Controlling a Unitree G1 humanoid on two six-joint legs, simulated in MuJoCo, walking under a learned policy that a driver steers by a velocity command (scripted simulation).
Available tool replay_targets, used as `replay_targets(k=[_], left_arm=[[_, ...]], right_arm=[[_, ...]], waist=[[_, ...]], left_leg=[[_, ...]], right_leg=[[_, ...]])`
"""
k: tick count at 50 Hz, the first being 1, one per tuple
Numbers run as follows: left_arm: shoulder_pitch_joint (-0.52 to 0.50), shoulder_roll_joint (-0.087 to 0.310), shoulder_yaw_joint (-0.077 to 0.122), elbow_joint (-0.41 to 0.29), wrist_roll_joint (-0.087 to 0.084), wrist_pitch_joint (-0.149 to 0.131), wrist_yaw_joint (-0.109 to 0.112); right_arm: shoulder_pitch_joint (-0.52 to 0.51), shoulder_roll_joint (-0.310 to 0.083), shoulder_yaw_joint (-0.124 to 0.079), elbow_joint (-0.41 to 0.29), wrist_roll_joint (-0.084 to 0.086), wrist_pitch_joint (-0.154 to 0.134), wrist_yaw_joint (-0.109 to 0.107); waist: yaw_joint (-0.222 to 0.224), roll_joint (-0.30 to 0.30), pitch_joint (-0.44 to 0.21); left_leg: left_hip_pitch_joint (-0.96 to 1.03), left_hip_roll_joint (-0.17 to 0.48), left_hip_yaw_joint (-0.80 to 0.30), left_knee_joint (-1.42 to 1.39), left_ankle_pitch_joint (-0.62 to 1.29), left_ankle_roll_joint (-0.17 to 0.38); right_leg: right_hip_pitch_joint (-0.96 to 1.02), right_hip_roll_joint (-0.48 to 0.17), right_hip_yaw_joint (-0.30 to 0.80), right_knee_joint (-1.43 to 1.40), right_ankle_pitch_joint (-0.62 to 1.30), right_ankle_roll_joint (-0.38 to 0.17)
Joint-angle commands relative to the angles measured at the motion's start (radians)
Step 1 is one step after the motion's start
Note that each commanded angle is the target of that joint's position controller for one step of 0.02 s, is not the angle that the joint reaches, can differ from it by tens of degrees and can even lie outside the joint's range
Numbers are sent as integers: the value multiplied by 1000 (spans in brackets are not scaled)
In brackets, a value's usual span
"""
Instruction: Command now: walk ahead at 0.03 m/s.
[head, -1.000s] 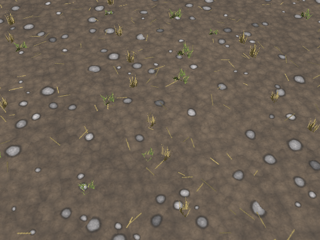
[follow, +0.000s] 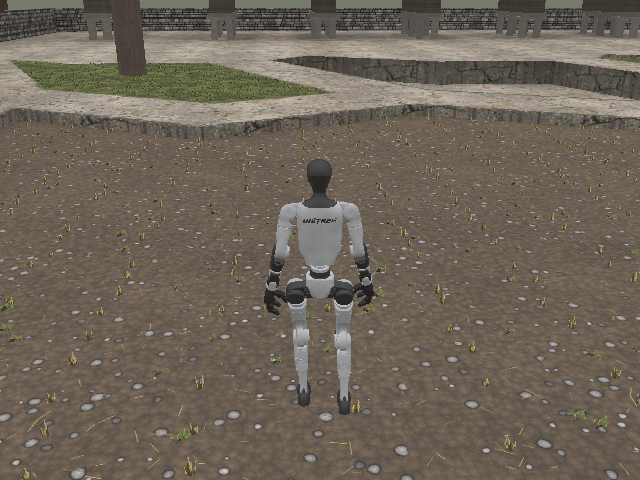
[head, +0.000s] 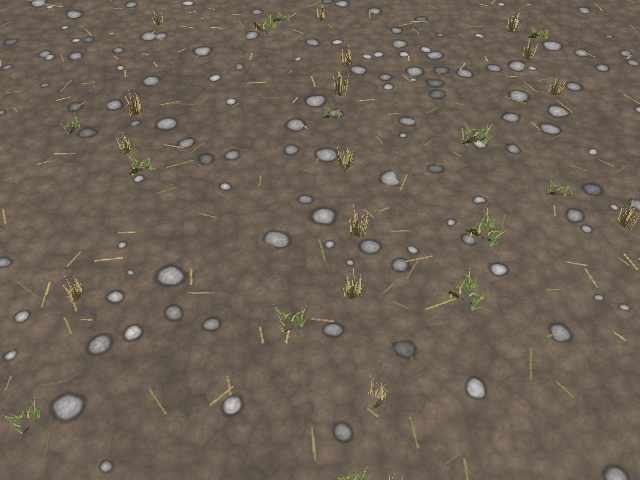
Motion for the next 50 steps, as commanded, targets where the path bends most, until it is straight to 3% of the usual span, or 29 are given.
replay_targets(k=[1, 3, 5, 21, 50], left_arm=[[73, 83, 12, 15, -4, -18, 0], [60, 77, 11, 24, -7, -30, 5], [58, 76, 10, 33, -10, -37, 9], [100, 41, -1, 106, -11, -35, 16], [157, -8, -7, 148, -11, -41, 23]], right_arm=[[20, -113, -33, -9, -1, -2, 3], [45, -111, -35, 19, -4, -9, 3], [50, -105, -35, 41, -4, -15, 3], [106, -69, -19, 170, -3, -5, -10], [149, -17, -12, 239, -3, -2, -18]], waist=[[-11, -24, 80], [-21, -43, 40], [-21, -22, 17], [-15, 10, 50], [-16, 12, 67]], left_leg=[[25, 129, -164, -143, -130, 3], [89, 128, -152, -104, -21, 10], [107, 129, -146, -95, 30, 10], [99, 131, -133, -99, 60, -13], [101, 137, -125, -84, 78, -23]], right_leg=[[-107, -65, 84, -150, -48, -36], [-92, -71, 90, -170, 2, -37], [-64, -75, 92, -172, 40, -43], [-33, -74, 86, -180, 78, -59], [-27, -67, 82, -183, 108, -65]])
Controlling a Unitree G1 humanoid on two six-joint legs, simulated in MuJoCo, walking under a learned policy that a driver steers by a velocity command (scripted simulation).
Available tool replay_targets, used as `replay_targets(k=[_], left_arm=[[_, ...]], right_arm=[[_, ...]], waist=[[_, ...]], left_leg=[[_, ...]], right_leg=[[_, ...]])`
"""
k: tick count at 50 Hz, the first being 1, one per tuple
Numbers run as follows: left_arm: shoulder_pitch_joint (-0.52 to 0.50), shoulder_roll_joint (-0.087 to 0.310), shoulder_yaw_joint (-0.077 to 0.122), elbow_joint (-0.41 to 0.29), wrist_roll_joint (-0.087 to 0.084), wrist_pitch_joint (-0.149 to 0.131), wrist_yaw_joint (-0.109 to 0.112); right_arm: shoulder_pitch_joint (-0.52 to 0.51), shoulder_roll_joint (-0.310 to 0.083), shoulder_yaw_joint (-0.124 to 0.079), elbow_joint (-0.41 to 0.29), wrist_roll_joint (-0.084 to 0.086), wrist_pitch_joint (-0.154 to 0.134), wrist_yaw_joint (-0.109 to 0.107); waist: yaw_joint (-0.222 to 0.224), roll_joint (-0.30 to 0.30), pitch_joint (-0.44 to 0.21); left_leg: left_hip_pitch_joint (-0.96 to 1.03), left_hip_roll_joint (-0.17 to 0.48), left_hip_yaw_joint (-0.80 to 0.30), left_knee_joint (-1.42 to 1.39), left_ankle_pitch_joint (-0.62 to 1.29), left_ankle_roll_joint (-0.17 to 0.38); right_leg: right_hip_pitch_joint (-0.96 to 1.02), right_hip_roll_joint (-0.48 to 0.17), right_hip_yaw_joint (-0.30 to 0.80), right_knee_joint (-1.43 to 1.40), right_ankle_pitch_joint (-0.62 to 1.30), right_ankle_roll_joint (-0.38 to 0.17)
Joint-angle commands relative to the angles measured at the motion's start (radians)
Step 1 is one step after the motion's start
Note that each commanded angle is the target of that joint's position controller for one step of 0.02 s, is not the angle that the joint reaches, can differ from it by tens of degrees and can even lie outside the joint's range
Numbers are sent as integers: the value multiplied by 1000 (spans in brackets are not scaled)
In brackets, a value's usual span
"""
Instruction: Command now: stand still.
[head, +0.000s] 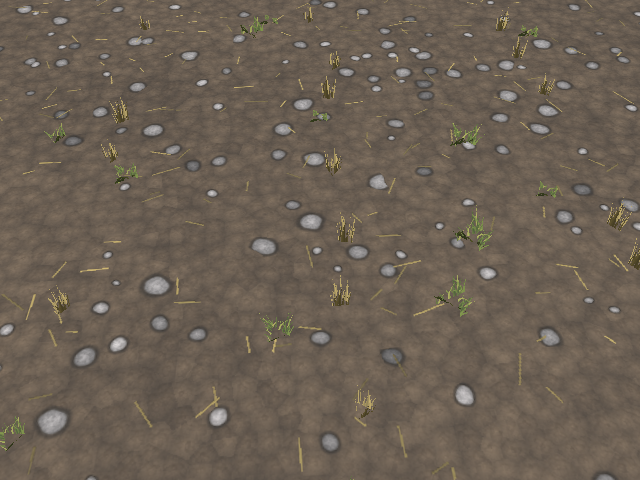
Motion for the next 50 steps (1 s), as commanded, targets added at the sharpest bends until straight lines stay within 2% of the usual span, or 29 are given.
replay_targets(k=[1, 14, 15, 17, 18, 19, 20, 21, 22, 23, 25, 27, 29, 30, 31, 32, 33, 34, 35, 37, 39, 41, 44, 47, 49, 50], left_arm=[[86, 69, 10, -3, 0, -4, 2], [103, 59, 10, -1, 0, -7, 3], [113, 56, 9, 2, 1, -6, 3], [127, 96, 27, 0, 3, 1, 2], [139, 120, 39, -3, 3, 7, 0], [171, 137, 48, -2, 2, 12, -2], [191, 149, 56, 0, 2, 13, -2], [202, 146, 60, 1, 4, 10, -3], [208, 144, 63, 0, 12, 3, -5], [208, 149, 67, -2, 19, -6, -7], [190, 153, 72, -11, 20, -24, -11], [162, 160, 76, -21, 13, -37, -13], [97, 159, 76, -41, 2, -44, -18], [86, 135, 66, -51, 6, -56, -24], [64, 50, 42, -100, 0, -66, -36], [49, 107, 60, -123, 21, -65, -45], [14, 115, 63, -130, 34, -60, -53], [-4, 90, 57, -131, 29, -65, -63], [0, 75, 57, -127, 21, -69, -69], [17, 80, 63, -121, 28, -55, -74], [-13, 91, 71, -133, 25, -41, -77], [-95, 87, 71, -163, 23, -31, -78], [-262, 77, 62, -229, 17, -30, -80], [-366, 67, 51, -268, 6, -31, -81], [-378, 85, 54, -281, 5, -33, -76], [-356, 98, 60, -279, 5, -36, -71]], right_arm=[[67, -69, -9, -3, 0, -3, -3], [82, -58, -8, 4, 0, -3, -4], [88, -52, -6, 6, -1, -2, -4], [74, -62, -12, -7, -5, 2, 0], [61, -62, -16, -21, -11, 3, 5], [30, -58, -18, -43, -20, 3, 12], [0, -40, -15, -68, -31, -2, 19], [-30, -36, -14, -94, -37, -11, 25], [-54, -45, -19, -117, -34, -22, 30], [-68, -55, -23, -136, -32, -34, 35], [-78, -67, -32, -163, -22, -57, 47], [-52, -67, -40, -174, -10, -69, 54], [130, -55, -52, -116, -1, -73, 54], [260, -92, -70, -78, -5, -79, 45], [400, -204, -98, -64, -16, -83, 33], [446, -216, -101, -32, -11, -66, 35], [301, -175, -86, -76, -15, -59, 34], [200, -154, -79, -115, -13, -66, 39], [149, -142, -72, -133, -12, -74, 40], [155, -100, -54, -125, -9, -93, 34], [218, -97, -46, -99, -6, -104, 30], [263, -100, -40, -84, -7, -107, 28], [280, -93, -29, -83, -10, -109, 27], [298, -104, -27, -77, -9, -114, 21], [299, -119, -30, -71, -10, -117, 17], [285, -129, -32, -72, -11, -119, 16]], waist=[[-1, -4, 62], [0, -4, 66], [3, -7, 47], [13, -47, 72], [24, -91, 100], [44, -122, 146], [57, -146, 194], [65, -148, 227], [67, -135, 237], [63, -121, 234], [49, -98, 204], [19, -103, 169], [-75, -66, 123], [-129, 19, 65], [-171, 287, -4], [-147, 295, 9], [-71, 127, 101], [-41, 47, 132], [-9, 21, 130], [17, 34, 99], [20, 53, 87], [9, 62, 93], [-13, 71, 125], [-30, 90, 135], [-20, 97, 127], [0, 97, 109]], left_leg=[[41, 92, -91, -46, 96, 27], [40, 94, -87, -40, 106, 23], [47, 84, -81, -42, 45, 24], [-6, 29, -36, 27, -148, 34], [-76, -7, 1, 98, -258, 40], [-176, -30, 34, 180, -304, 41], [-251, -23, 67, 257, -294, 43], [-299, 13, 65, 328, -265, 48], [-354, 35, 53, 379, -273, 53], [-400, 53, 40, 404, -281, 57], [-395, 62, 41, 351, -267, 61], [-259, 39, 68, 247, -204, 66], [91, -33, 122, 89, -100, 68], [297, 8, 41, 37, -127, 76], [427, 283, -389, -176, -420, 147], [375, 391, -669, -278, -527, 218], [265, 377, -580, -263, -561, 210], [179, 342, -481, -270, -452, 198], [135, 299, -381, -283, -317, 180], [136, 239, -240, -281, -88, 159], [181, 216, -159, -261, 133, 155], [201, 205, -108, -251, 281, 159], [178, 182, -54, -257, 408, 160], [174, 177, -20, -257, 503, 154], [214, 199, -11, -234, 610, 154], [240, 206, -1, -192, 725, 150]], right_leg=[[-113, -116, 99, -92, 118, -22], [-104, -116, 98, -91, 142, -24], [-97, -109, 99, -106, 59, -27], [-116, -104, 133, -135, -211, -56], [-121, -128, 189, -165, -378, -87], [-114, -184, 270, -216, -513, -124], [-112, -256, 348, -257, -581, -164], [-121, -307, 401, -282, -570, -196], [-96, -330, 422, -292, -511, -215], [-53, -338, 418, -283, -435, -225], [-1, -317, 357, -251, -290, -212], [-41, -284, 282, -207, -181, -189], [-228, -209, 172, -78, -81, -146], [-336, -146, 90, 103, 8, -115], [-508, -9, -66, 463, -117, -53], [-610, 22, -31, 693, -268, -59], [-647, -60, 17, 795, -183, -75], [-630, -92, 32, 793, -77, -76], [-587, -114, 32, 759, -8, -70], [-545, -123, 7, 716, 46, -46], [-581, -111, -26, 697, 74, -33], [-630, -106, -52, 655, 105, -20], [-631, -86, -92, 485, 169, -8], [-536, -50, -132, 294, 226, -23], [-474, -33, -140, 230, 224, -54], [-428, -16, -142, 211, 208, -75]])
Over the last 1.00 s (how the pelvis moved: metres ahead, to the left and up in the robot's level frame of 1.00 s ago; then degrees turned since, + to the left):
0.03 -0.03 0.01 0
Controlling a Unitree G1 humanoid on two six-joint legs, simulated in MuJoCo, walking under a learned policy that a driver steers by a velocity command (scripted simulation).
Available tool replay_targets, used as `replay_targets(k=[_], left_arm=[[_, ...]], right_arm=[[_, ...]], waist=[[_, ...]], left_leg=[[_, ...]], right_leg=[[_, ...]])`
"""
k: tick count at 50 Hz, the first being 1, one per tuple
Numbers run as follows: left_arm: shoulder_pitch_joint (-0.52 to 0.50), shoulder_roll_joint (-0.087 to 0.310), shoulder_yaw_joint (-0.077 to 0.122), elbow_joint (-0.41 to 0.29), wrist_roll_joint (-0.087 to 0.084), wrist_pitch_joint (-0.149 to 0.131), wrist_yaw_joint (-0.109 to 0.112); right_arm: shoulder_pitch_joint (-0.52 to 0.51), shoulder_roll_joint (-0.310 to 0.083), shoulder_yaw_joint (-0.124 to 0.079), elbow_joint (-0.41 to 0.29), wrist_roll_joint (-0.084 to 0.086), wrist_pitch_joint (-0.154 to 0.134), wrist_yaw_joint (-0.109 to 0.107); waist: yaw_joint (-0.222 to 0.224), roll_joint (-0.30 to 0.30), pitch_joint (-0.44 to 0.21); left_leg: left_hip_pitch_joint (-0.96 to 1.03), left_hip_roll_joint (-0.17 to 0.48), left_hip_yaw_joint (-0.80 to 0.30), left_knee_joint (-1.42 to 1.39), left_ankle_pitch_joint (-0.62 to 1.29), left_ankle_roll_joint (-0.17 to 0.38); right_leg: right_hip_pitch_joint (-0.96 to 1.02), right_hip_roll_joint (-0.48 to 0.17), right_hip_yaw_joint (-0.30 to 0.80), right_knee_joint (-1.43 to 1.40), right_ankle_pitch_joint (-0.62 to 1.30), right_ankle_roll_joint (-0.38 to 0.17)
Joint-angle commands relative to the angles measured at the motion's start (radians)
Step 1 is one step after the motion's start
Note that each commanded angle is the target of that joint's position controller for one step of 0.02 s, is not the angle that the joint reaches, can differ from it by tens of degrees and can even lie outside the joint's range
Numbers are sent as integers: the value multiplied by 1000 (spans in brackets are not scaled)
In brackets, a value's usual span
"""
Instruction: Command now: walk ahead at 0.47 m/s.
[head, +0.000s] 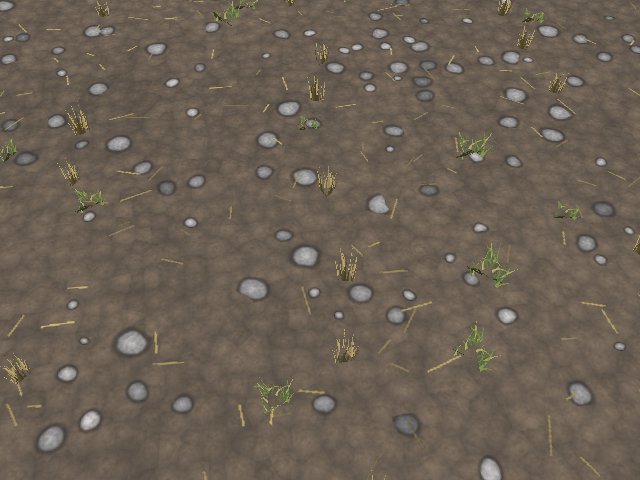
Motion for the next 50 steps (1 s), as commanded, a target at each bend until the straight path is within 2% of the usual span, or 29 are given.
replay_targets(k=[1, 2, 3, 4, 5, 6, 7, 8, 9, 11, 14, 16, 18, 21, 26, 28, 29, 30, 31, 32, 33, 34, 35, 36, 38, 40, 42, 46, 50], left_arm=[[10, 70, 17, -50, -3, -17, 13], [107, 90, 28, -21, -3, -23, 20], [255, 109, 42, 29, -2, -30, 28], [401, 146, 60, 73, 13, -37, 36], [521, 243, 86, 84, 37, -38, 42], [467, 246, 89, 81, 16, -24, 27], [331, 204, 77, 61, -7, -23, 22], [255, 133, 57, 47, -12, -31, 18], [228, 88, 43, 52, -5, -41, 18], [262, 46, 24, 83, -4, -58, 29], [340, 87, 25, 109, -4, -77, 34], [378, 103, 24, 113, -6, -76, 33], [419, 98, 18, 116, -8, -74, 32], [476, 94, 11, 126, -9, -74, 34], [549, 105, 9, 154, 3, -71, 47], [526, 118, 13, 154, 8, -70, 53], [507, 129, 16, 152, 9, -70, 56], [493, 141, 19, 151, 11, -68, 57], [471, 145, 20, 147, 6, -63, 55], [460, 125, 12, 125, -6, -64, 51], [579, 20, -7, 102, -53, -62, 36], [518, 114, 20, 109, -25, -59, 38], [423, 116, 25, 71, -15, -60, 36], [370, 104, 23, 60, -10, -64, 33], [378, 67, 24, 63, 14, -42, 25], [389, 42, 22, 65, 22, -20, 14], [329, 48, 24, 41, 23, -7, 7], [136, 66, 22, -28, 14, -1, 1], [-1, 50, 8, -73, 3, -6, 0]], right_arm=[[24, -163, -28, -18, -2, -13, -10], [9, -176, -32, -19, -5, -11, -12], [-8, -187, -37, -23, -5, -5, -12], [-15, -184, -36, -29, 1, -2, -7], [38, -101, -21, -59, 20, 1, 4], [90, -97, -33, -60, 32, 5, 16], [-21, -145, -44, -91, 12, 11, 14], [-109, -149, -46, -117, 3, 7, 19], [-128, -126, -46, -119, 0, 8, 20], [-94, -84, -43, -109, -23, 34, 28], [-151, -88, -46, -137, -24, 59, 37], [-256, -106, -48, -176, -23, 66, 42], [-356, -113, -48, -211, -15, 66, 45], [-471, -97, -38, -248, -4, 62, 49], [-590, -107, -34, -293, -1, 51, 47], [-570, -121, -40, -296, -2, 43, 43], [-520, -132, -47, -284, -3, 38, 37], [-423, -151, -57, -254, -4, 33, 30], [-260, -170, -71, -199, -9, 24, 21], [-88, -229, -92, -157, -34, 16, 11], [8, -336, -122, -147, -50, 19, 12], [-74, -291, -114, -151, -11, 36, 24], [-197, -247, -99, -170, 3, 36, 28], [-254, -184, -82, -177, 1, 28, 32], [-258, -114, -58, -149, 2, 14, 24], [-203, -125, -56, -125, 3, -1, 18], [-166, -161, -60, -113, 5, -8, 16], [-92, -163, -53, -102, 6, -5, 18], [-19, -166, -48, -85, 6, -6, 15]], waist=[[73, 122, 48], [116, 124, -6], [175, 115, -81], [234, 89, -154], [228, -66, -281], [168, -166, -340], [121, -51, -178], [107, 9, -68], [70, 48, -8], [19, 23, 5], [9, -2, 23], [26, -11, 47], [51, -17, 60], [84, -34, 59], [117, -51, 65], [88, -57, 53], [61, -65, 27], [19, -70, -24], [-52, -49, -104], [-113, -5, -209], [-77, 229, -358], [-56, 107, -335], [-10, 83, -163], [10, 32, -82], [71, 49, -19], [87, 60, -18], [92, 65, 2], [53, 72, 43], [13, 85, 49]], left_leg=[[-86, 271, -59, 107, 1030, 80], [-61, 272, -50, 225, 1128, 74], [-74, 261, -40, 398, 1121, 66], [-207, 228, -24, 620, 921, 58], [-458, 121, 24, 994, 415, 36], [-701, -25, -70, 1258, -159, 27], [-790, 64, -128, 1263, -62, 45], [-788, 102, -119, 1204, 23, 46], [-740, 134, -118, 1135, 62, 44], [-641, 163, -116, 1044, 76, 22], [-689, 174, -79, 961, 118, -5], [-770, 188, -56, 879, 193, -23], [-815, 187, -33, 769, 266, -36], [-795, 158, 5, 594, 348, -43], [-800, 116, 32, 441, 328, -7], [-743, 92, 37, 398, 255, 25], [-667, 64, 46, 382, 210, 43], [-557, 33, 53, 361, 179, 63], [-368, 17, 58, 291, 229, 87], [-103, 160, -90, 287, 186, 131], [210, 483, -598, 223, 111, 293], [143, 471, -731, 117, 60, 283], [-15, 439, -559, 91, 39, 246], [-142, 398, -458, 49, 113, 215], [-296, 310, -299, 6, 228, 147], [-324, 285, -240, -8, 330, 140], [-324, 272, -196, -30, 366, 142], [-273, 245, -144, -58, 435, 127], [-198, 237, -103, -44, 542, 109]], right_leg=[[158, 69, -37, -63, -25, -53], [247, 93, -33, -70, -61, -73], [396, 109, -28, -125, -51, -92], [610, 39, 43, -169, -74, -118], [847, -244, 413, -204, -243, -201], [919, -387, 854, -388, -325, -313], [777, -341, 731, -431, -444, -267], [624, -308, 599, -467, -399, -233], [512, -265, 499, -495, -284, -197], [404, -199, 353, -511, -114, -152], [402, -169, 261, -528, 32, -149], [433, -154, 226, -550, 67, -140], [472, -136, 194, -552, 146, -123], [526, -118, 149, -536, 265, -96], [703, -161, 140, -481, 405, -107], [748, -182, 128, -417, 557, -107], [756, -185, 118, -353, 694, -98], [760, -181, 110, -243, 799, -88], [713, -153, 85, -64, 775, -70], [517, -118, 66, 187, 502, -56], [136, 68, 8, 620, -178, -4], [27, 80, 153, 725, -397, -20], [-26, 21, 166, 702, -314, -26], [-7, -14, 164, 644, -252, -25], [84, -56, 158, 536, -210, -12], [111, -57, 137, 494, -194, 6], [56, -70, 118, 444, -147, 24], [-53, -87, 81, 263, -9, 53], [-29, -54, 40, 62, 74, 52]])
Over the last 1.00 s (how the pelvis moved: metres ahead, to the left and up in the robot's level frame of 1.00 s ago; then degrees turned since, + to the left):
0.26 0.05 -0.01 0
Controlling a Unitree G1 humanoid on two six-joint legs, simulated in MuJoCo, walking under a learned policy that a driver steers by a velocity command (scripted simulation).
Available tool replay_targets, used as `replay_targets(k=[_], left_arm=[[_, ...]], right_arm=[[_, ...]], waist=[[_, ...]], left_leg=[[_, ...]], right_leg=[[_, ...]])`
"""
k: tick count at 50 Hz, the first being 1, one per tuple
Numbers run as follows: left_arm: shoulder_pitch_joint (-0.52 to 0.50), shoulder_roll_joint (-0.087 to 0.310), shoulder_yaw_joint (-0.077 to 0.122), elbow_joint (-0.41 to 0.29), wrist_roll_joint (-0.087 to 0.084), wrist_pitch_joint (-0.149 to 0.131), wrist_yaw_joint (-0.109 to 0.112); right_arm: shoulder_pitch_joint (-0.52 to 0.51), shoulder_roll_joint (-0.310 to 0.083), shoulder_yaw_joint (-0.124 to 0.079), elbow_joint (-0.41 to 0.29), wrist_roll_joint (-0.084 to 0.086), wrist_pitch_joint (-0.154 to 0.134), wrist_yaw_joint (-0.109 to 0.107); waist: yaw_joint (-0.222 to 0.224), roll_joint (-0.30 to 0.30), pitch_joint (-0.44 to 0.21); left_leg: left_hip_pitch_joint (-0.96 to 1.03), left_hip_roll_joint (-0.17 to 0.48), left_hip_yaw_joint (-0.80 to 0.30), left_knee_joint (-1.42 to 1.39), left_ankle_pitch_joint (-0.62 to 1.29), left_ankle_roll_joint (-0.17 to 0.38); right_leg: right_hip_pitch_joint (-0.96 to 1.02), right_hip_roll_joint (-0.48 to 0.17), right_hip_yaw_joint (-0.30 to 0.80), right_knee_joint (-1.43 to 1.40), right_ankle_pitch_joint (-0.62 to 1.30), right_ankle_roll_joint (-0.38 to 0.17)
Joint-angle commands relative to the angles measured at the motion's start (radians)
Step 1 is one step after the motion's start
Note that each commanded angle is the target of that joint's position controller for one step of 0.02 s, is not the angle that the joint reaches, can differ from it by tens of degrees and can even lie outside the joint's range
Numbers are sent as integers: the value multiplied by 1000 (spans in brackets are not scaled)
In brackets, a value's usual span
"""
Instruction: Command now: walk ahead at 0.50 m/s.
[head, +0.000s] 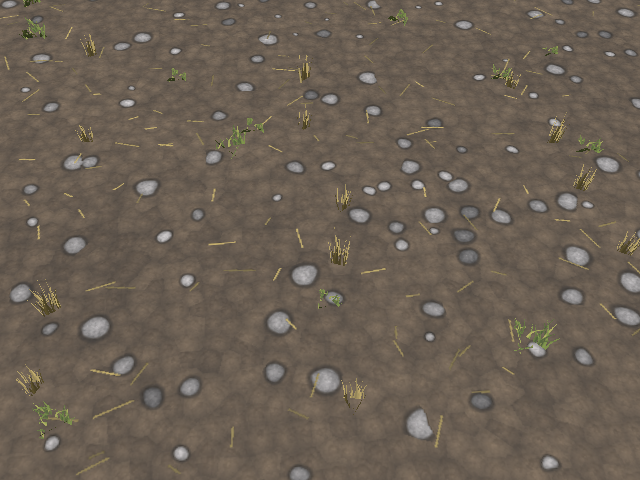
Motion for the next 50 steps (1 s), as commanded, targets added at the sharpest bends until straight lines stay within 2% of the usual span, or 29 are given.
replay_targets(k=[1, 4, 6, 8, 9, 10, 11, 12, 13, 14, 16, 17, 19, 22, 27, 32, 35, 36, 37, 38, 39, 40, 41, 42, 43, 44, 45, 48, 50], left_arm=[[-111, 25, -6, -78, -7, -11, -1], [-167, 38, -5, -105, -6, -20, 1], [-150, 49, 1, -109, -6, -29, 4], [-3, 74, 17, -66, -4, -40, 16], [165, 94, 30, -8, 3, -49, 24], [343, 163, 52, 32, 29, -57, 35], [408, 268, 78, 39, 40, -54, 32], [328, 225, 72, 31, -2, -36, 25], [209, 168, 54, 12, -13, -36, 22], [158, 108, 38, 8, -10, -44, 17], [154, 46, 17, 35, -13, -58, 25], [182, 44, 14, 49, -12, -65, 28], [232, 74, 18, 70, -17, -77, 31], [284, 96, 19, 81, -17, -78, 31], [370, 92, 10, 98, -17, -76, 31], [441, 99, 8, 128, -6, -71, 42], [409, 119, 14, 132, 0, -67, 50], [394, 129, 17, 131, 1, -66, 52], [380, 129, 16, 131, -4, -61, 49], [367, 113, 9, 116, -13, -61, 46], [448, 16, -14, 79, -57, -60, 34], [452, 76, 7, 93, -43, -55, 38], [362, 103, 19, 74, -27, -47, 39], [308, 84, 16, 60, -22, -49, 33], [295, 63, 17, 62, -18, -41, 30], [306, 52, 18, 64, -2, -27, 24], [323, 35, 18, 69, 4, -13, 16], [258, 26, 22, 37, 3, 10, 4], [197, 29, 23, 10, 2, 17, 3]], right_arm=[[66, -122, -16, -25, -1, -12, -6], [95, -130, -17, -10, -10, -8, -15], [76, -142, -21, -7, -14, -5, -21], [44, -162, -27, -9, -17, -1, -24], [23, -163, -26, -14, -11, 3, -22], [16, -136, -17, -42, 1, 2, -18], [141, -30, 2, -60, 43, 4, -5], [73, -132, -25, -54, 15, 7, -7], [-24, -134, -29, -87, 7, 5, -4], [-73, -120, -27, -98, 3, 1, -1], [-60, -86, -26, -91, -21, 23, 7], [-46, -69, -25, -85, -25, 35, 13], [-74, -64, -26, -97, -29, 51, 21], [-212, -80, -26, -146, -27, 63, 27], [-403, -71, -13, -209, -12, 59, 31], [-518, -80, -7, -254, -10, 48, 28], [-479, -98, -15, -255, -10, 35, 22], [-404, -111, -23, -233, -11, 30, 15], [-263, -127, -36, -186, -15, 21, 7], [-84, -175, -55, -135, -35, 9, -4], [48, -294, -84, -125, -62, 6, -11], [1, -281, -85, -131, -29, 22, 1], [-121, -227, -69, -149, -10, 27, 4], [-203, -156, -49, -163, -7, 21, 8], [-232, -119, -38, -159, -9, 14, 7], [-230, -94, -30, -145, -5, 7, 1], [-214, -87, -27, -136, -5, 0, -4], [-151, -121, -33, -117, 0, -21, -10], [-129, -124, -31, -114, -2, -25, -15]], waist=[[-7, 107, 68], [-16, 113, 79], [8, 115, 71], [77, 124, -5], [148, 95, -90], [206, 30, -207], [154, -204, -334], [140, -64, -299], [100, -28, -135], [80, 21, -62], [21, -2, -12], [12, -10, -15], [2, -8, -4], [21, -9, 38], [69, -18, 61], [101, -31, 77], [61, -39, 59], [28, -47, 19], [-32, -24, -50], [-98, 11, -152], [-89, 209, -319], [-70, 192, -348], [-22, 106, -176], [0, 71, -69], [26, 76, -9], [51, 101, 16], [64, 112, 15], [74, 97, 25], [77, 90, 48]], left_leg=[[-19, 263, -127, -66, 431, 87], [81, 299, -127, -27, 499, 99], [121, 317, -116, 32, 631, 91], [121, 308, -92, 210, 874, 68], [63, 271, -60, 396, 854, 48], [-142, 228, -33, 669, 557, 30], [-515, 31, 7, 1071, -195, -17], [-611, 50, -140, 1160, -269, 0], [-657, 105, -144, 1140, -180, 5], [-630, 139, -144, 1080, -114, 4], [-533, 178, -138, 978, -71, -11], [-506, 178, -129, 956, -64, -20], [-532, 183, -108, 917, -38, -37], [-639, 207, -84, 814, 64, -62], [-661, 188, -40, 566, 196, -79], [-662, 153, -15, 424, 178, -44], [-558, 113, 0, 359, 75, 2], [-456, 80, 13, 340, 41, 21], [-281, 51, 23, 275, 72, 41], [-12, 135, -66, 260, 89, 76], [323, 458, -493, 219, -15, 182], [291, 543, -738, 85, -59, 218], [129, 496, -580, 60, -144, 176], [-22, 454, -455, 6, -130, 140], [-114, 407, -351, -30, -79, 93], [-177, 369, -268, -49, -20, 61], [-200, 354, -214, -57, 28, 48], [-178, 343, -109, -71, 162, 43], [-163, 336, -27, -39, 424, 39]], right_leg=[[-1, 40, -55, -118, 60, -4], [-7, 57, -59, -189, 16, -32], [47, 79, -66, -233, -54, -63], [244, 140, -88, -279, -117, -101], [447, 157, -94, -343, -65, -125], [716, -15, 89, -348, -119, -175], [995, -322, 600, -444, -170, -331], [917, -287, 684, -530, -247, -317], [766, -254, 510, -547, -253, -280], [643, -209, 406, -586, -163, -249], [500, -124, 251, -627, -42, -184], [482, -112, 219, -635, 5, -179], [478, -97, 174, -652, 75, -184], [501, -83, 136, -693, 76, -183], [575, -57, 75, -691, 198, -159], [723, -94, 60, -641, 313, -168], [770, -115, 40, -541, 537, -153], [769, -111, 29, -454, 670, -140], [733, -82, 16, -290, 713, -124], [566, -41, 0, -69, 523, -107], [218, 97, -67, 320, -1, -58], [85, 174, 35, 499, -454, -67], [35, 100, 83, 521, -370, -77], [46, 61, 82, 466, -291, -77], [78, 35, 77, 411, -252, -77], [117, 19, 76, 375, -230, -69], [142, 17, 70, 366, -214, -62], [66, 8, 54, 345, -135, -49], [15, 12, 32, 292, -81, -34]])
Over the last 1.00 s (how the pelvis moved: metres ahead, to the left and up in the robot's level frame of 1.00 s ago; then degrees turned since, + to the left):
0.57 0.03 0.01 0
